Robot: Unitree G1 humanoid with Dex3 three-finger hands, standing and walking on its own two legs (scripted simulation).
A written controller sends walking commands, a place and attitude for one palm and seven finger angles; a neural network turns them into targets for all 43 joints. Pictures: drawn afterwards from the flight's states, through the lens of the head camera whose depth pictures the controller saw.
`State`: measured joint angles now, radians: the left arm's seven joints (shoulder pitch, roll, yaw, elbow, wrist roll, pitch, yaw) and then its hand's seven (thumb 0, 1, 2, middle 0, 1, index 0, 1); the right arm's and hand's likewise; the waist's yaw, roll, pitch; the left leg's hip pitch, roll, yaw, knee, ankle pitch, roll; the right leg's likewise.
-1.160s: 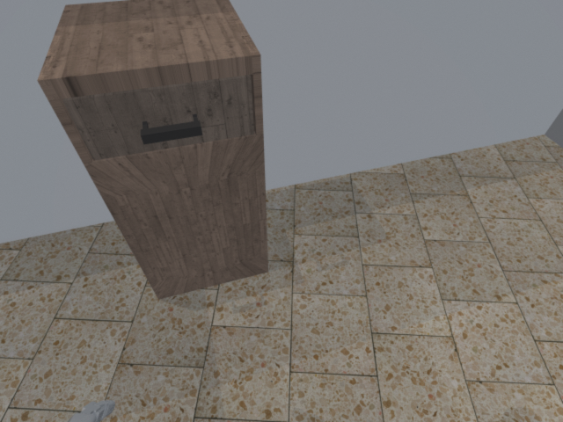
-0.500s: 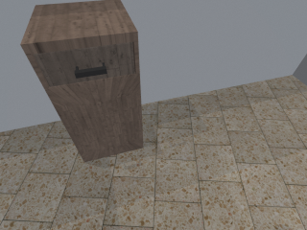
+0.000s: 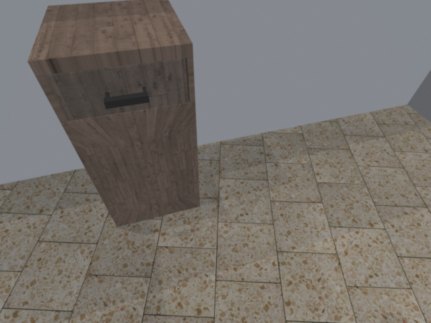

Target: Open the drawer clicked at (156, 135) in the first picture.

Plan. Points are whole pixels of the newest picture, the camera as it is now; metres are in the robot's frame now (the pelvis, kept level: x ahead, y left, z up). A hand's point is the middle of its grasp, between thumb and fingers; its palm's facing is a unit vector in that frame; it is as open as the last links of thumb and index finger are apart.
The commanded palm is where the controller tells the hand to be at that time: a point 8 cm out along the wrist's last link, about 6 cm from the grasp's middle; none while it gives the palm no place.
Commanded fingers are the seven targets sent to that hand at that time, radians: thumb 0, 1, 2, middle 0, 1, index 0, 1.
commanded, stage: look at it before walking up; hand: left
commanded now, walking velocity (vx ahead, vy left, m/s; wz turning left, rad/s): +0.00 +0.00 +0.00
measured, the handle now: (126, 96) +0.73 +0.32 +0.00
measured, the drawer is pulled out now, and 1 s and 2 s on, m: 0.00 0.00 0.00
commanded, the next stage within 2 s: turn to face it in 0.38 s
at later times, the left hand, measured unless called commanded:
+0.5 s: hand out of the picture +0.08 +0.25 -0.16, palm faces -0.02 -0.95 -0.33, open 7.4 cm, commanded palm none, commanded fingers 0.00 0.90 0.90 -0.20 -0.30 -0.20 -0.30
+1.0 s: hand out of the picture -0.01 +0.25 -0.21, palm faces +0.21 -0.96 -0.20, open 7.4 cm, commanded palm none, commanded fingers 0.00 0.90 0.90 -0.20 -0.30 -0.20 -0.30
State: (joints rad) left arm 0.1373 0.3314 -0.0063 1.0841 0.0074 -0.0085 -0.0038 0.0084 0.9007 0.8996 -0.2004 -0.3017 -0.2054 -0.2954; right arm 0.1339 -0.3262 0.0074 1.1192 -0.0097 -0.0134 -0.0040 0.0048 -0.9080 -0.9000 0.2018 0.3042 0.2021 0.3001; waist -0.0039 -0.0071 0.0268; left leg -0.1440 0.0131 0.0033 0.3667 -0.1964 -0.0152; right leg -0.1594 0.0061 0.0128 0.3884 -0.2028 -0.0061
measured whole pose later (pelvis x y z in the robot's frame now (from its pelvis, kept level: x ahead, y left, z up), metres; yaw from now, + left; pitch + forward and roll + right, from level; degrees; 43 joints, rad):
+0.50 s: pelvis +0.01 +0.00 +0.00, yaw +0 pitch -1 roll +0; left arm 0.14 0.33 -0.01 1.09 0.01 -0.01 0.00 0.01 0.90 0.90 -0.20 -0.30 -0.21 -0.30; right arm 0.11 -0.33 0.01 1.12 -0.01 -0.02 -0.01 0.00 -0.91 -0.90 0.20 0.30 0.20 0.30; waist 0.00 -0.01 0.02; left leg -0.12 0.01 0.00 0.35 -0.20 -0.01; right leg -0.13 0.00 0.01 0.37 -0.21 0.00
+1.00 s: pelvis -0.02 +0.05 -0.02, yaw +12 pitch -1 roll -1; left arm 0.21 0.25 0.04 0.98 0.01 0.06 0.02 0.01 0.90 0.90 -0.20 -0.30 -0.20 -0.30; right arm 0.23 -0.19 -0.02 1.01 -0.02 0.02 0.00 0.00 -0.91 -0.90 0.20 0.30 0.20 0.30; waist -0.01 -0.07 0.09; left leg -0.31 -0.02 0.07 0.66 -0.32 0.07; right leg -0.36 -0.10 -0.06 0.89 -0.50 0.04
